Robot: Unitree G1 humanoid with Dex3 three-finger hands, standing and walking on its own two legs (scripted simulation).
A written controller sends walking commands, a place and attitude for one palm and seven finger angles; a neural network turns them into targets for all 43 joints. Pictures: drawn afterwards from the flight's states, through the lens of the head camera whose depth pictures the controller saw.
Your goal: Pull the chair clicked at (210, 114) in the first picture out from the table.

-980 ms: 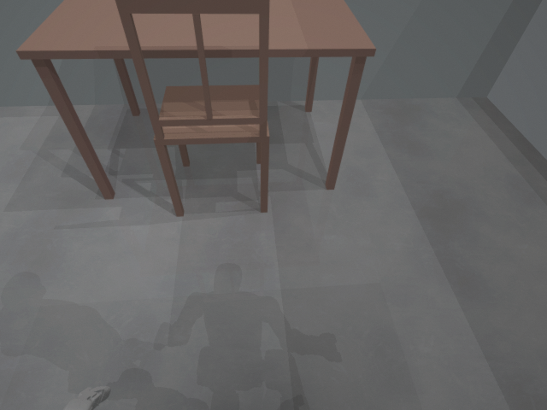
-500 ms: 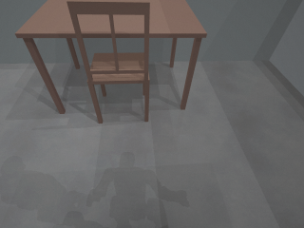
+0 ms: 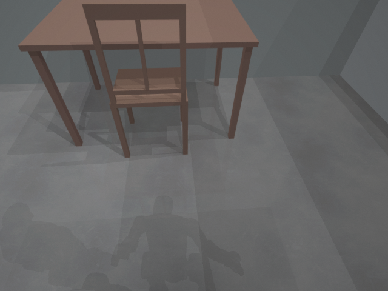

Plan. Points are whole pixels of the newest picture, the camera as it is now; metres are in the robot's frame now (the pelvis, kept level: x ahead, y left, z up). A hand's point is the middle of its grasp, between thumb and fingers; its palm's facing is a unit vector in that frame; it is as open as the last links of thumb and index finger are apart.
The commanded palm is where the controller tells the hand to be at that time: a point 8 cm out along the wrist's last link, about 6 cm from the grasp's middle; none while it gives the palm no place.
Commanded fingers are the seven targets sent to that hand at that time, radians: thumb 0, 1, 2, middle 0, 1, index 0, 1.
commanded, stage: look at it before walking up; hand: left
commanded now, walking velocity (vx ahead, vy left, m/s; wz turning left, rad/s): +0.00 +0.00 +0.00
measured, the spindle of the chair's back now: (142, 57) +1.11 +0.30 -0.06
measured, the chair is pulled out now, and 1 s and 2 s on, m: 0.00 0.00 0.00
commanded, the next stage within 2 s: walk to a spot facing it in 0.56 s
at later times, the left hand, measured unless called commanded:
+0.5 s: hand out of the picture +0.07 +0.24 -0.16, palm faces -0.04 -0.94 -0.33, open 7.4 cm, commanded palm none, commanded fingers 0.00 0.90 0.90 -0.20 -0.30 -0.20 -0.30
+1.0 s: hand out of the picture +0.02 +0.23 -0.19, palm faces +0.15 -0.97 -0.20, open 7.4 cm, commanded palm none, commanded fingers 0.00 0.90 0.90 -0.20 -0.30 -0.20 -0.30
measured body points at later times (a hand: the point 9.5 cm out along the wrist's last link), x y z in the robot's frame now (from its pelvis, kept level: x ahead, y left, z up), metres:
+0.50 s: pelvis +0.00 +0.00 +0.00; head +0.01 +0.00 +0.45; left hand +0.07 +0.29 -0.13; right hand +0.08 -0.30 -0.13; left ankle +0.00 +0.11 -0.74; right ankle +0.01 -0.13 -0.74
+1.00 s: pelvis +0.05 +0.03 -0.01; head +0.05 +0.06 +0.44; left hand +0.02 +0.29 -0.18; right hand +0.10 -0.23 -0.15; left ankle +0.05 +0.13 -0.73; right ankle +0.01 -0.13 -0.74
